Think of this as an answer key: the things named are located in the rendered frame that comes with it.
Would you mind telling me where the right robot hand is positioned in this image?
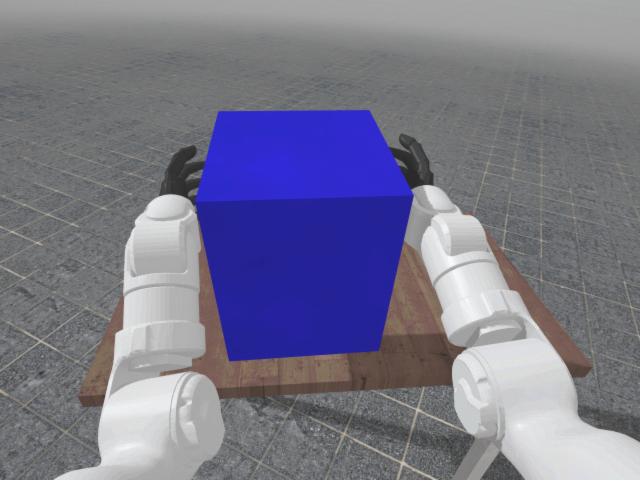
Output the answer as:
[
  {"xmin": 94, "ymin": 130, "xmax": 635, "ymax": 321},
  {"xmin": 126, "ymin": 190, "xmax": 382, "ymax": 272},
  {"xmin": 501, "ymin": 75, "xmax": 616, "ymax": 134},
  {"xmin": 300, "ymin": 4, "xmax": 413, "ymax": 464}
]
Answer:
[{"xmin": 389, "ymin": 134, "xmax": 434, "ymax": 189}]

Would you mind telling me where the robot left upper arm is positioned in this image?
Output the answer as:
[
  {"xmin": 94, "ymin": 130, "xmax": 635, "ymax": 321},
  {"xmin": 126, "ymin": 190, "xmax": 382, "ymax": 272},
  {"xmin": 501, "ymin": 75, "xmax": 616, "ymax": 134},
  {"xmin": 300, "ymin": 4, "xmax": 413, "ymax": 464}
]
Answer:
[{"xmin": 54, "ymin": 371, "xmax": 225, "ymax": 480}]

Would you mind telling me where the carton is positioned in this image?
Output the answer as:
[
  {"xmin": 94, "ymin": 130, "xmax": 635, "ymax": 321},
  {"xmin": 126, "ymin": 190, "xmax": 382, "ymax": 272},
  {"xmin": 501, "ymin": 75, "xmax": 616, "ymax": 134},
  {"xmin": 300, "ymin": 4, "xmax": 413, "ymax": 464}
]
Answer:
[{"xmin": 195, "ymin": 110, "xmax": 414, "ymax": 361}]

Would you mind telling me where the robot right upper arm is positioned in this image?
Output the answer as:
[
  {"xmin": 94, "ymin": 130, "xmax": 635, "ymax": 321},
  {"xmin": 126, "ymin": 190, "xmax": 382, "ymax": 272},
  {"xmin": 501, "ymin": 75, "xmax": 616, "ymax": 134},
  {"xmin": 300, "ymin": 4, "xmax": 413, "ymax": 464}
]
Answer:
[{"xmin": 452, "ymin": 338, "xmax": 640, "ymax": 480}]

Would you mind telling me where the left robot hand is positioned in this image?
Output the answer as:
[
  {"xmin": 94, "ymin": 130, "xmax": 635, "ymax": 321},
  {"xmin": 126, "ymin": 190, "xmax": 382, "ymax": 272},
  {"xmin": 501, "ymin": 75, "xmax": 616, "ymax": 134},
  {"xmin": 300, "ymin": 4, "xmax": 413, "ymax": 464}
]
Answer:
[{"xmin": 159, "ymin": 145, "xmax": 205, "ymax": 221}]

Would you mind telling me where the table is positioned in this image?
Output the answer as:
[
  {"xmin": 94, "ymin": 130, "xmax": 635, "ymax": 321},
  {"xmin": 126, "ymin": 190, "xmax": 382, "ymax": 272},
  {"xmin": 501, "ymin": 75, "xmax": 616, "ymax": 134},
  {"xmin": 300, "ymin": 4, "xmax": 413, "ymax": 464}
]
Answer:
[{"xmin": 77, "ymin": 212, "xmax": 593, "ymax": 480}]

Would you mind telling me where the right robot forearm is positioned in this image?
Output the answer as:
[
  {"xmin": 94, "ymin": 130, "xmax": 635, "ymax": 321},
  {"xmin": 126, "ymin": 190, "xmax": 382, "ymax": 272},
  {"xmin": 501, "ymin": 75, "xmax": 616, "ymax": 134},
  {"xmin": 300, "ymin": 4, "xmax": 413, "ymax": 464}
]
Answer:
[{"xmin": 404, "ymin": 185, "xmax": 578, "ymax": 411}]

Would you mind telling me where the left robot forearm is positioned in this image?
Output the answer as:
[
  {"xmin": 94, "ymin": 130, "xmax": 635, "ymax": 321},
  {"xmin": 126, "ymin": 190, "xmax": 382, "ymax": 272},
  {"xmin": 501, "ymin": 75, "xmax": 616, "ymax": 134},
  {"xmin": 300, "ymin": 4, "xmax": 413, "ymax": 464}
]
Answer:
[{"xmin": 98, "ymin": 194, "xmax": 206, "ymax": 456}]

